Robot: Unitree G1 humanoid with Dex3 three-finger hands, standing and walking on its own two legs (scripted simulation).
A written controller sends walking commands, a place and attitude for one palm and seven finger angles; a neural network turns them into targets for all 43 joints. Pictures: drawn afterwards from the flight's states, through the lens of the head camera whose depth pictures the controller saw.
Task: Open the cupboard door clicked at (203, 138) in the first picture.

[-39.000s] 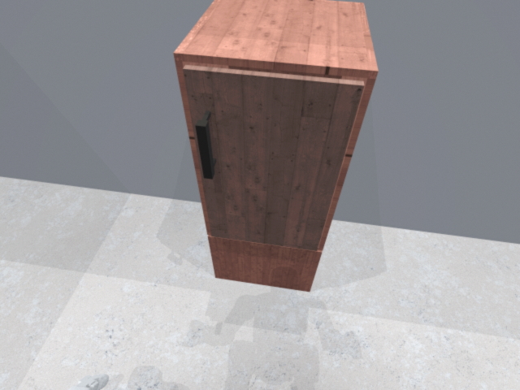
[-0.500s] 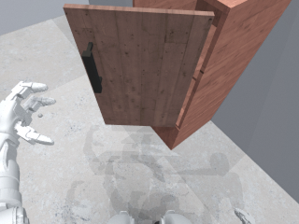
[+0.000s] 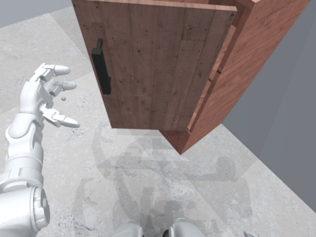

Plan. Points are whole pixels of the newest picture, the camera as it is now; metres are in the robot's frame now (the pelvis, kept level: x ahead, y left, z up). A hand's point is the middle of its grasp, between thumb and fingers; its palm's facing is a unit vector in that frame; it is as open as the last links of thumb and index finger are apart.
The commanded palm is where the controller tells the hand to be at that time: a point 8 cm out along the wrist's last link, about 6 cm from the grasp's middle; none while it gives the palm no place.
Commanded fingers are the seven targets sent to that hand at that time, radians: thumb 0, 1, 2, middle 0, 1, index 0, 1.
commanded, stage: move the hooked fingers beside the handle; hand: left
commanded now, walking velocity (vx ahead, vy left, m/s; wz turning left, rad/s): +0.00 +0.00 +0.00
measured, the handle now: (103, 68) +0.55 +0.15 +0.05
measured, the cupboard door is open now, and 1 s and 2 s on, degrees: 51 51 50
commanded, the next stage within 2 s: slide the fingers in behind the handle in 1.24 s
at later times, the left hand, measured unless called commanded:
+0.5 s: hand (80, 74) +0.51 +0.20 +0.07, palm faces -0.02 -1.00 -0.02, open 14.0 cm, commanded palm +0.48 +0.26 +0.06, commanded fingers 0.00 -0.50 0.30 -0.30 -1.20 -0.30 -1.20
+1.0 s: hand (74, 79) +0.50 +0.22 +0.06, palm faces -0.04 -1.00 -0.01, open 14.0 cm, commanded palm +0.48 +0.26 +0.06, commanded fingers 0.00 -0.50 0.30 -0.30 -1.20 -0.30 -1.20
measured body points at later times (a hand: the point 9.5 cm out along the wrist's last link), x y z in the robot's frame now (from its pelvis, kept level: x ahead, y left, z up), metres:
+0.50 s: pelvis +0.00 -0.01 -0.01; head +0.14 +0.01 +0.42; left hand +0.50 +0.26 +0.07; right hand -0.03 -0.28 -0.11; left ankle -0.01 +0.06 -0.69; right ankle +0.01 -0.10 -0.69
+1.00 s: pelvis +0.02 -0.01 +0.00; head +0.15 +0.02 +0.43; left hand +0.50 +0.27 +0.06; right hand +0.03 -0.28 -0.11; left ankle -0.01 +0.06 -0.69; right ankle +0.01 -0.10 -0.69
